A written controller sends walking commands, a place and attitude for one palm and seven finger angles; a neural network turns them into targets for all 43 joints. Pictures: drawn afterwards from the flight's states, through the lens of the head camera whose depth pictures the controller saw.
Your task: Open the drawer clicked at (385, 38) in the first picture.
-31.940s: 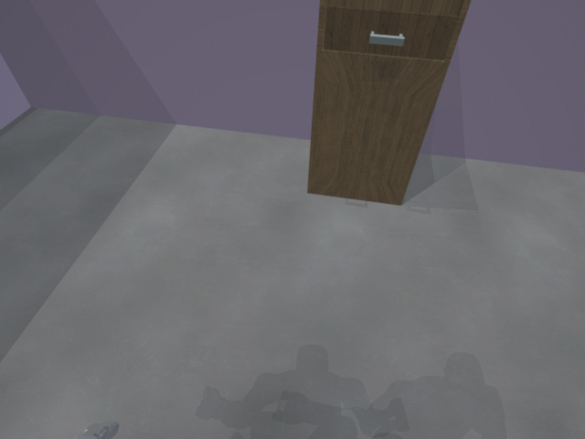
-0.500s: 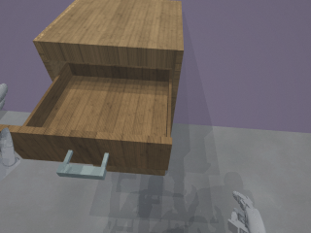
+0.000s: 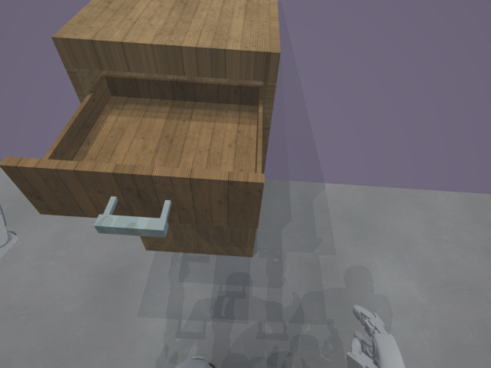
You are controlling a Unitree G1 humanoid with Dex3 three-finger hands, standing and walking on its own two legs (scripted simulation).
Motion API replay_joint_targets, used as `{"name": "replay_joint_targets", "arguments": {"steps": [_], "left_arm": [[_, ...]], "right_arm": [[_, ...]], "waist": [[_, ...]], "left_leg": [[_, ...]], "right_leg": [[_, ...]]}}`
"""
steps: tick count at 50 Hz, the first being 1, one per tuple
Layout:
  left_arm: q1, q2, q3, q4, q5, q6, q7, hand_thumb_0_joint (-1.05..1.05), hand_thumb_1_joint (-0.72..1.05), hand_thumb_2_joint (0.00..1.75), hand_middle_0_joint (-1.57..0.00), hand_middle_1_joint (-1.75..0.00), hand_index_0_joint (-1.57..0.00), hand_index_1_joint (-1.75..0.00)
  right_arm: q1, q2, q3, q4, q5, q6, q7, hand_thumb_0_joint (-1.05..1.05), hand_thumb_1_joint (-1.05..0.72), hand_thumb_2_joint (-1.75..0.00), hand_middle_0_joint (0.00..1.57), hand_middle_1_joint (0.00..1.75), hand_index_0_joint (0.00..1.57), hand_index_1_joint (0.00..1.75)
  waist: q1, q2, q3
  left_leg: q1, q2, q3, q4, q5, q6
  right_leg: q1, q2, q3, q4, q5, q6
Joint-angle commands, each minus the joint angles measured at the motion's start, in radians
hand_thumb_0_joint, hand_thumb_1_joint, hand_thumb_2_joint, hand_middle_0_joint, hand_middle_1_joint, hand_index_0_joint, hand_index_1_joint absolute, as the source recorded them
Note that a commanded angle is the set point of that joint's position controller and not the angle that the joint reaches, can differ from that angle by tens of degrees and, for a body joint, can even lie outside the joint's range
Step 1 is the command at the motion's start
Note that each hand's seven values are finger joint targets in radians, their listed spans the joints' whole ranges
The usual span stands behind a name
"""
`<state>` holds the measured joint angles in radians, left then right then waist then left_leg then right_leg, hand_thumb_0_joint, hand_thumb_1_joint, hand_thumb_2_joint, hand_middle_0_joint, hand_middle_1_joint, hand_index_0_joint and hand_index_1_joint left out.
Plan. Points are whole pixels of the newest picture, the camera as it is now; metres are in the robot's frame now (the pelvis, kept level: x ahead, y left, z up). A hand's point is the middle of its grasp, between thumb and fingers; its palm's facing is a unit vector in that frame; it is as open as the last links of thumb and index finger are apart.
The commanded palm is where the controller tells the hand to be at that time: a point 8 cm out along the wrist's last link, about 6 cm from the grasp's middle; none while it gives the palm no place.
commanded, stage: step back with the hand held close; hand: left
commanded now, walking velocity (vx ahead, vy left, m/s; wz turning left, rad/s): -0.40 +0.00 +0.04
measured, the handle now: (136, 215) +0.34 +0.22 +0.04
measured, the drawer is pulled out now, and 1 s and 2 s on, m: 0.30 0.30 0.30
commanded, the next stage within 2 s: stop stepping back and stand still in 0.08 s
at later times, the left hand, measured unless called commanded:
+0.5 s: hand out of the picture +0.09 +0.20 +0.21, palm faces +0.36 -0.79 -0.50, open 7.4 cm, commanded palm +0.02 +0.25 +0.23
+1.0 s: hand out of the picture +0.04 +0.16 +0.22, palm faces +0.39 -0.79 -0.47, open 7.4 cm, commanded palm -0.02 +0.22 +0.23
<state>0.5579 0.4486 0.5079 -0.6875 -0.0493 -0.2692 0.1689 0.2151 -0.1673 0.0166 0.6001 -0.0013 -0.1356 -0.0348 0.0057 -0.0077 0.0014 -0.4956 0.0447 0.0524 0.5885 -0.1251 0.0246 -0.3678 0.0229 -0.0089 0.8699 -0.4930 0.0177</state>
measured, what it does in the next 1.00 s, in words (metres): walks backwards: right foot, then left foot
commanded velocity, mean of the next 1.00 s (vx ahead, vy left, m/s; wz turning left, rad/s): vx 0.07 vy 0.03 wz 0.01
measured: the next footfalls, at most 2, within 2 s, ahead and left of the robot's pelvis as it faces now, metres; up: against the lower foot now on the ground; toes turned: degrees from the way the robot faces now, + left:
right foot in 0.08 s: -0.11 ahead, -0.12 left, +0.00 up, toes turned -3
left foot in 0.34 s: -0.06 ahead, +0.08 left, +0.00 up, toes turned +3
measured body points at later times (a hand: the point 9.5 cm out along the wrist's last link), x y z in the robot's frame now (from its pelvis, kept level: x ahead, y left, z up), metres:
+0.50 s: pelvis -0.10 -0.04 +0.01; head -0.09 -0.02 +0.46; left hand +0.06 +0.24 +0.24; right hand +0.08 -0.28 -0.05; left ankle -0.09 +0.08 -0.72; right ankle -0.09 -0.13 -0.72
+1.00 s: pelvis -0.15 -0.06 +0.01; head -0.15 -0.06 +0.46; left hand +0.02 +0.20 +0.24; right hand -0.01 -0.28 -0.09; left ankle -0.12 +0.06 -0.70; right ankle -0.15 -0.12 -0.72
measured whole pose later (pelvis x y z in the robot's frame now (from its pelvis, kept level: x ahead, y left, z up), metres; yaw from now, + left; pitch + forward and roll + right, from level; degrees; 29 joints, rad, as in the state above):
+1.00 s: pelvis -0.15 -0.06 +0.01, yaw +2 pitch -1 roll +0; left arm 0.57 0.41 0.38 -0.66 -0.02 -0.19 0.14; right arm 0.26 -0.18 0.03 0.67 0.00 -0.08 -0.03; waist -0.02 0.00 0.00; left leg -0.41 0.01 0.01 0.80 -0.35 0.01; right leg -0.24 0.04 -0.11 0.54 -0.30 -0.09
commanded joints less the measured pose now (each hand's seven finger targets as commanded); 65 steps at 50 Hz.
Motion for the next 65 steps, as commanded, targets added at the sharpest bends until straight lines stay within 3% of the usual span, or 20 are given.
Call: {"name": "replay_joint_targets", "arguments": {"steps": [1, 4, 6, 8, 15, 18, 20, 22, 25, 29, 33, 35, 36, 39, 44, 47, 48, 53, 61, 65], "left_arm": [[-0.057, 0.122, 0.054, -0.183, -0.023, -0.062, -0.016, 0.00, 0.90, 0.90, -0.20, -0.30, -0.20, -0.30], [-0.055, 0.159, 0.079, -0.210, -0.030, -0.082, -0.038, 0.00, 0.90, 0.90, -0.20, -0.30, -0.20, -0.30], [-0.019, 0.176, 0.080, -0.209, -0.041, -0.089, -0.046, 0.00, 0.90, 0.90, -0.20, -0.30, -0.20, -0.30], [0.078, 0.227, 0.155, -0.160, -0.040, -0.076, -0.034, 0.00, 0.90, 0.90, -0.20, -0.30, -0.20, -0.30], [0.084, 0.128, 0.076, -0.112, -0.009, -0.029, 0.004, 0.00, 0.90, 0.90, -0.20, -0.30, -0.20, -0.30], [0.083, 0.137, 0.043, -0.217, -0.010, -0.018, 0.009, 0.00, 0.90, 0.90, -0.20, -0.30, -0.20, -0.30], [0.097, 0.150, 0.056, -0.227, -0.001, -0.011, 0.006, 0.00, 0.90, 0.90, -0.20, -0.30, -0.20, -0.30], [0.086, 0.175, 0.082, -0.278, -0.005, -0.007, -0.001, 0.00, 0.90, 0.90, -0.20, -0.30, -0.20, -0.30], [0.094, 0.150, 0.077, -0.220, -0.009, -0.009, 0.008, 0.00, 0.90, 0.90, -0.20, -0.30, -0.20, -0.30], [0.028, 0.126, 0.033, -0.123, -0.010, 0.011, 0.008, 0.00, 0.90, 0.90, -0.20, -0.30, -0.20, -0.30], [-0.112, 0.102, -0.015, -0.067, 0.004, 0.019, 0.004, 0.00, 0.90, 0.90, -0.20, -0.30, -0.20, -0.30], [-0.119, 0.084, -0.027, -0.078, 0.017, 0.020, 0.010, 0.00, 0.90, 0.90, -0.20, -0.30, -0.20, -0.30], [-0.150, 0.102, -0.021, -0.086, 0.033, 0.027, 0.011, 0.00, 0.90, 0.90, -0.20, -0.30, -0.20, -0.30], [-0.099, 0.113, -0.017, -0.110, 0.033, 0.029, 0.005, 0.00, 0.90, 0.90, -0.20, -0.30, -0.20, -0.30], [-0.036, 0.131, 0.002, -0.193, 0.024, 0.026, 0.009, 0.00, 0.90, 0.90, -0.20, -0.30, -0.20, -0.30], [-0.074, 0.181, 0.048, -0.188, 0.013, 0.017, 0.004, 0.00, 0.90, 0.90, -0.20, -0.30, -0.20, -0.30], [-0.114, 0.172, 0.045, -0.198, 0.010, 0.010, 0.006, 0.00, 0.90, 0.90, -0.20, -0.30, -0.20, -0.30], [0.053, 0.132, 0.064, -0.079, -0.001, -0.017, 0.004, 0.00, 0.90, 0.90, -0.20, -0.30, -0.20, -0.30], [0.043, 0.125, 0.018, -0.156, -0.002, -0.015, 0.003, 0.00, 0.90, 0.90, -0.20, -0.30, -0.20, -0.30], [0.050, 0.144, 0.042, -0.177, 0.002, -0.003, 0.003, 0.00, 0.90, 0.90, -0.20, -0.30, -0.20, -0.30]], "right_arm": [[-0.102, -0.172, -0.050, -0.107, -0.004, -0.082, 0.004, 0.00, -0.90, -0.90, 0.20, 0.30, 0.20, 0.30], [-0.125, -0.167, -0.046, -0.110, 0.010, -0.075, 0.011, 0.00, -0.90, -0.90, 0.20, 0.30, 0.20, 0.30], [-0.110, -0.143, -0.058, -0.128, 0.040, -0.069, 0.007, 0.00, -0.90, -0.90, 0.20, 0.30, 0.20, 0.30], [-0.178, -0.164, -0.070, -0.155, 0.056, -0.048, 0.004, 0.00, -0.90, -0.90, 0.20, 0.30, 0.20, 0.30], [-0.111, -0.129, -0.031, -0.171, 0.030, 0.013, -0.041, 0.00, -0.90, -0.90, 0.20, 0.30, 0.20, 0.30], [-0.091, -0.174, -0.078, -0.191, 0.035, -0.010, -0.032, 0.00, -0.90, -0.90, 0.20, 0.30, 0.20, 0.30], [-0.074, -0.172, -0.081, -0.185, 0.030, -0.019, -0.013, 0.00, -0.90, -0.90, 0.20, 0.30, 0.20, 0.30], [-0.101, -0.152, -0.054, -0.185, 0.015, -0.014, -0.008, 0.00, -0.90, -0.90, 0.20, 0.30, 0.20, 0.30], [-0.105, -0.161, -0.053, -0.175, 0.028, -0.015, -0.008, 0.00, -0.90, -0.90, 0.20, 0.30, 0.20, 0.30], [-0.081, -0.165, -0.066, -0.151, 0.022, 0.016, -0.020, 0.00, -0.90, -0.90, 0.20, 0.30, 0.20, 0.30], [-0.095, -0.170, -0.047, -0.138, 0.011, 0.016, -0.031, 0.00, -0.90, -0.90, 0.20, 0.30, 0.20, 0.30], [-0.076, -0.181, -0.042, -0.151, 0.010, 0.011, -0.031, 0.00, -0.90, -0.90, 0.20, 0.30, 0.20, 0.30], [-0.088, -0.152, -0.038, -0.154, 0.013, 0.001, -0.030, 0.00, -0.90, -0.90, 0.20, 0.30, 0.20, 0.30], [-0.092, -0.139, -0.041, -0.144, 0.012, -0.020, -0.017, 0.00, -0.90, -0.90, 0.20, 0.30, 0.20, 0.30], [-0.111, -0.148, -0.027, -0.133, 0.002, -0.022, -0.017, 0.00, -0.90, -0.90, 0.20, 0.30, 0.20, 0.30], [-0.102, -0.145, -0.043, -0.122, -0.001, -0.001, -0.013, 0.00, -0.90, -0.90, 0.20, 0.30, 0.20, 0.30], [-0.099, -0.150, -0.056, -0.115, 0.013, -0.002, -0.009, 0.00, -0.90, -0.90, 0.20, 0.30, 0.20, 0.30], [-0.090, -0.120, -0.042, -0.118, 0.009, 0.023, -0.016, 0.00, -0.90, -0.90, 0.20, 0.30, 0.20, 0.30], [-0.100, -0.179, -0.072, -0.160, 0.031, 0.003, -0.020, 0.00, -0.90, -0.90, 0.20, 0.30, 0.20, 0.30], [-0.086, -0.154, -0.060, -0.167, 0.031, 0.012, -0.023, 0.00, -0.90, -0.90, 0.20, 0.30, 0.20, 0.30]], "waist": [[-0.012, 0.215, -0.135], [0.002, 0.142, -0.188], [-0.015, -0.169, -0.215], [0.013, -0.198, -0.187], [-0.054, -0.073, -0.163], [-0.024, 0.105, -0.198], [-0.024, 0.150, -0.204], [-0.021, 0.209, -0.144], [-0.022, 0.072, -0.101], [-0.046, -0.089, -0.003], [-0.057, 0.013, 0.037], [-0.048, 0.257, 0.051], [-0.046, 0.279, 0.050], [-0.024, 0.117, 0.022], [-0.012, 0.152, -0.027], [-0.021, -0.166, -0.023], [-0.024, -0.146, -0.029], [-0.029, -0.048, -0.069], [-0.001, 0.014, -0.106], [-0.017, 0.033, -0.125]], "left_leg": [[0.177, 0.227, -0.264, -0.242, -0.013, 0.090], [0.217, 0.135, -0.160, -0.107, -0.024, 0.033], [0.193, -0.047, 0.007, 0.210, -0.177, -0.049], [-0.019, -0.103, -0.086, 0.586, -0.384, -0.056], [0.173, -0.053, 0.004, -0.171, -0.059, -0.023], [0.461, 0.162, -0.138, -0.179, 0.552, 0.040], [0.500, 0.168, -0.150, -0.095, 0.675, 0.054], [0.313, 0.148, -0.174, -0.190, 0.413, 0.038], [0.099, 0.070, -0.127, -0.182, -0.137, 0.028], [0.176, -0.045, -0.035, 0.110, -0.340, 0.001], [0.289, 0.011, -0.101, -0.121, -0.319, 0.034], [0.159, 0.212, -0.447, -0.427, -0.651, 0.114], [0.061, 0.257, -0.484, -0.481, -0.740, 0.143], [0.062, 0.220, -0.370, -0.415, -0.566, 0.153], [-0.008, 0.105, -0.175, -0.273, -0.465, 0.067], [-0.074, -0.043, -0.034, 0.251, -0.280, -0.004], [-0.077, -0.044, -0.057, 0.388, -0.299, -0.019], [0.002, -0.013, -0.028, 0.147, -0.187, -0.021], [0.335, 0.077, -0.077, -0.143, 0.254, 0.035], [0.331, 0.049, -0.050, -0.106, 0.299, 0.012]], "right_leg": [[0.060, 0.001, -0.011, -0.264, 0.027, 0.000], [0.148, -0.038, -0.026, -0.533, 0.280, -0.026], [0.099, -0.274, 0.178, -0.584, 0.562, -0.119], [0.090, -0.382, 0.235, -0.535, 0.864, -0.186], [0.302, -0.222, 0.064, -0.325, 0.987, -0.086], [0.110, -0.106, 0.022, -0.237, 0.479, -0.015], [0.046, -0.061, -0.014, -0.301, 0.285, -0.011], [0.144, -0.059, -0.037, -0.335, 0.221, -0.007], [0.278, -0.091, 0.048, -0.454, 0.285, -0.025], [-0.035, -0.260, 0.315, -0.698, -0.232, -0.130], [-0.152, -0.149, 0.127, -0.514, -0.167, -0.093], [-0.087, 0.019, -0.035, -0.123, -0.002, -0.024], [-0.063, 0.017, -0.027, 0.066, 0.017, -0.016], [-0.039, -0.015, -0.008, 0.100, 0.051, -0.017], [0.278, -0.016, -0.075, -0.414, 0.111, -0.030], [0.222, -0.347, 0.422, -0.705, 0.051, -0.191], [0.192, -0.384, 0.449, -0.723, 0.064, -0.195], [0.278, -0.280, 0.150, -0.563, 0.559, -0.165], [0.225, -0.138, 0.055, -0.448, 0.635, 0.023], [0.250, -0.122, 0.050, -0.446, 0.755, -0.005]]}}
